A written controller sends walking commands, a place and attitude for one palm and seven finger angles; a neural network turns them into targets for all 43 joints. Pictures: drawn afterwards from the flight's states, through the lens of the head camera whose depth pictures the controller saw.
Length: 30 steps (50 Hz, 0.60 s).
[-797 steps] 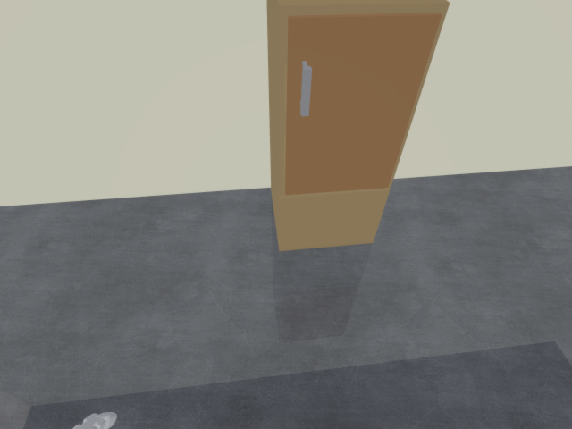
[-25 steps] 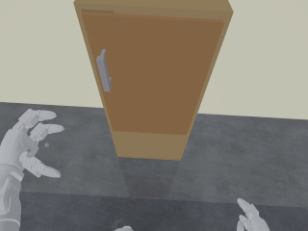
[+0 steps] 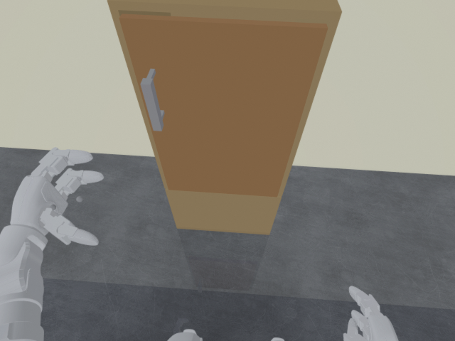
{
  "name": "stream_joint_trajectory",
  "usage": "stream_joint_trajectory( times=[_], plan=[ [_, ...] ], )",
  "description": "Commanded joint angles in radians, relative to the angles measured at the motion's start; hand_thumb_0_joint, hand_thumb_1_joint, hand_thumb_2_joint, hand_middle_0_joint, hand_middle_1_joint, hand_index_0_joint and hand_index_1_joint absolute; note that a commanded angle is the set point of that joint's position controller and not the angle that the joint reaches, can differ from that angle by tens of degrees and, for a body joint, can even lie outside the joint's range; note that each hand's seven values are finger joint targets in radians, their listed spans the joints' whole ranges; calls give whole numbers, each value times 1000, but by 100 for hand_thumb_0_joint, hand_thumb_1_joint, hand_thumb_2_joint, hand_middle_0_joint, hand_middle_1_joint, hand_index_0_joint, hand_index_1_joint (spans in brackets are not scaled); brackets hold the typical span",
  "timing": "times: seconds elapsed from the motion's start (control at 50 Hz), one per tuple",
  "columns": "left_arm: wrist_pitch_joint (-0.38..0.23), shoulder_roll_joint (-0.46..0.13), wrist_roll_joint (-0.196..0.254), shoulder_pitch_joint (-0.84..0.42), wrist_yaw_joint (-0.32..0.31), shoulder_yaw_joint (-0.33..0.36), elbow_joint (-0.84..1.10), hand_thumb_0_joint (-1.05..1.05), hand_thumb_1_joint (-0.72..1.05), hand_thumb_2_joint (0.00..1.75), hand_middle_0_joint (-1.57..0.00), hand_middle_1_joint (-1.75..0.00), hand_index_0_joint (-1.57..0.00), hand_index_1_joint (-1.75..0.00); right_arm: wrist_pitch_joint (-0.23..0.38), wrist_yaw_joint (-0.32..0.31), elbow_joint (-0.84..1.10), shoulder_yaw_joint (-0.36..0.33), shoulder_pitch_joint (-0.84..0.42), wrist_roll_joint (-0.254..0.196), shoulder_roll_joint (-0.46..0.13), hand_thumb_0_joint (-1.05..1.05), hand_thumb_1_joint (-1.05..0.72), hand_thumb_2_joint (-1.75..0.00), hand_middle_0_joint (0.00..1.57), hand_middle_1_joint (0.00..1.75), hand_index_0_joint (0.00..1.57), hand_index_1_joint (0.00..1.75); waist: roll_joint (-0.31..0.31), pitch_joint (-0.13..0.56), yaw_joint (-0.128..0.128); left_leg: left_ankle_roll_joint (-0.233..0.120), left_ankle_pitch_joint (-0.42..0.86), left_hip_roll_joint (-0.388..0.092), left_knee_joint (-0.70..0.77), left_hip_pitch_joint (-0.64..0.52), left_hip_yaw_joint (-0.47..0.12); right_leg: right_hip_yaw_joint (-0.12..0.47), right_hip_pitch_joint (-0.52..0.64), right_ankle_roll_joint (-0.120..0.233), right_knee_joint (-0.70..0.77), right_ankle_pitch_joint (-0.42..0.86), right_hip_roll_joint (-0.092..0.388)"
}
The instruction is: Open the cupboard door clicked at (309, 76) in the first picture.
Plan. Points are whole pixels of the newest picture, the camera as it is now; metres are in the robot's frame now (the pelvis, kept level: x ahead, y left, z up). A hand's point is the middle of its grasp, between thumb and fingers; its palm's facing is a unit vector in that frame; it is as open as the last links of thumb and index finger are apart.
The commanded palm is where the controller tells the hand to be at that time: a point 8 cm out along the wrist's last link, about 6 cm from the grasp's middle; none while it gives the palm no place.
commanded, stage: move the hooked fingers beside the handle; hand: left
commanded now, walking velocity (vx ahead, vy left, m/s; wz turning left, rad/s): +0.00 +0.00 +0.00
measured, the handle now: (155, 100) +0.60 +0.21 +0.06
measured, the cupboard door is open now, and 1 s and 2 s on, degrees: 0 0 0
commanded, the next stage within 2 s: none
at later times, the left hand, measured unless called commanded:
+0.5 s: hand (99, 162) +0.40 +0.26 +0.08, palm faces -0.02 -1.00 +0.00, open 14.0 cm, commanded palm +0.38 +0.31 +0.07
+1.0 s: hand (109, 135) +0.47 +0.27 +0.07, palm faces -0.02 -1.00 +0.00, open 14.0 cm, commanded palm +0.46 +0.31 +0.07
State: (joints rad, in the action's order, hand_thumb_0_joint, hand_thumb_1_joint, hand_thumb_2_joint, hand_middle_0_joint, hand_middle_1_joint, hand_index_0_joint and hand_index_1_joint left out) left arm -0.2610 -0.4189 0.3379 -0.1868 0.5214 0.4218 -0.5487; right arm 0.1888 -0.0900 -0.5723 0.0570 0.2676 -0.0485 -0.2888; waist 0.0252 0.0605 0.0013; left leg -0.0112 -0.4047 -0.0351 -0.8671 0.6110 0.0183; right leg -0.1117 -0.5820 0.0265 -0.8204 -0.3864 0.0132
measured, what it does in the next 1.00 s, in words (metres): stands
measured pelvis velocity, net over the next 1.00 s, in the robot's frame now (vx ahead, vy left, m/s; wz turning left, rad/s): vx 0.01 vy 0.02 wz -0.05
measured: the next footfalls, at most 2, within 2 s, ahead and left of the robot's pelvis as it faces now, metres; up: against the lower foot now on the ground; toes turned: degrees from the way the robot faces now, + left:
none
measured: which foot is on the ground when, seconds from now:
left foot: down 0.00-1.00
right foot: down 0.00-1.00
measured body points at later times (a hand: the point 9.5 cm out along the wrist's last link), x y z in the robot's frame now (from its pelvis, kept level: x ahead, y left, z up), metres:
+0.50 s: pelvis +0.00 +0.01 +0.00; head +0.08 +0.02 +0.44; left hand +0.39 +0.32 +0.08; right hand +0.08 -0.26 -0.10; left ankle +0.02 +0.11 -0.70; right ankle +0.02 -0.11 -0.70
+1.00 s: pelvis +0.01 +0.02 -0.01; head +0.11 +0.04 +0.42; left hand +0.46 +0.32 +0.08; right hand +0.03 -0.25 -0.11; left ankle +0.02 +0.11 -0.70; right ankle +0.02 -0.11 -0.70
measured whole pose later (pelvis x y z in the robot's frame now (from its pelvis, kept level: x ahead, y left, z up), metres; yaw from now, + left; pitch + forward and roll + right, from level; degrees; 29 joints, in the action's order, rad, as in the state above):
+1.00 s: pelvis +0.01 +0.02 -0.01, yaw -3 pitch +17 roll -3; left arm -0.36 -0.61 0.17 -0.74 0.47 0.49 -1.11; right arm 0.00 -0.05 -0.61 0.05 0.39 -0.02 -0.29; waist 0.00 0.08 -0.12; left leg -0.04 -0.44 -0.05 -0.95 0.81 0.05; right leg -0.07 -0.78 0.00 -0.87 -0.38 0.00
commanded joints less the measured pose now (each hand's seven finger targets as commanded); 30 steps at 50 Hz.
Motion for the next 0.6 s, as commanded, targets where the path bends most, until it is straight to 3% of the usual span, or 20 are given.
stream_joint_trajectory(
  times=[0.0,0.06,0.1,0.16,0.28,0.34,0.44,0.48,0.52,0.54,0.58],
  plan=[
    [-73,-304,0,-368,-12,69,143,0,-50,30,-30,-120,-30,-120,33,-15,108,-67,10,0,-138,0,-90,-90,20,30,20,30,28,258,-39,-16,166,33,120,-96,-32,112,115,-9,126,144,-23],
    [-75,-341,-6,-390,-10,96,100,0,-50,30,-30,-120,-30,-120,23,-9,109,-63,21,4,-140,0,-90,-90,20,30,20,30,50,312,-24,-15,217,34,109,-94,-27,119,157,-5,105,210,-24],
    [-77,-372,-8,-372,-12,130,54,0,-50,30,-30,-120,-30,-120,12,-5,107,-67,29,3,-141,0,-90,-90,20,30,20,30,43,303,-18,-14,217,33,111,-76,-23,116,156,-7,104,216,-25],
    [-77,-360,-10,-412,-5,111,8,0,-50,30,-30,-120,-30,-120,-1,0,112,-66,41,3,-144,0,-90,-90,20,30,20,30,31,286,-23,-14,224,31,112,-57,-20,112,146,-6,96,238,-29],
    [-102,-362,-27,-487,-7,96,-8,0,-50,30,-30,-120,-30,-120,-23,7,106,-80,80,5,-151,0,-90,-90,20,30,20,30,63,337,-37,-16,263,29,104,-92,-19,103,119,-6,81,274,-36],
    [-118,-372,-28,-554,-15,97,-48,0,-50,30,-30,-120,-30,-120,-36,7,93,-79,97,7,-158,0,-90,-90,20,30,20,30,20,318,-53,-18,240,25,101,-72,-28,98,98,-4,79,244,-43],
    [-138,-376,-56,-657,-28,76,-81,0,-50,30,-30,-120,-30,-120,-53,7,72,-82,120,10,-160,0,-90,-90,20,30,20,30,83,345,-63,-16,264,24,96,-106,-36,90,57,0,66,245,-43],
    [-136,-362,-71,-690,-36,56,-117,0,-50,30,-30,-120,-30,-120,-61,10,64,-82,130,12,-158,0,-90,-90,20,30,20,30,83,350,-75,-14,263,20,97,-118,-41,84,31,-3,65,236,-43],
    [-139,-395,-83,-723,-47,76,-156,0,-50,30,-30,-120,-30,-120,-70,9,54,-83,137,13,-163,0,-90,-90,20,30,20,30,76,346,-81,-14,243,17,94,-102,-43,83,18,-5,64,215,-42],
    [-138,-392,-82,-747,-48,72,-187,0,-50,30,-30,-120,-30,-120,-75,9,51,-80,146,16,-165,0,-90,-90,20,30,20,30,41,342,-86,-18,246,17,88,-88,-45,83,20,-3,59,223,-46],
    [-140,-407,-96,-774,-53,78,-228,0,-50,30,-30,-120,-30,-120,-85,11,49,-81,154,15,-167,0,-90,-90,20,30,20,30,58,358,-87,-15,250,15,87,-90,-46,81,10,-5,53,222,-44]
  ],
)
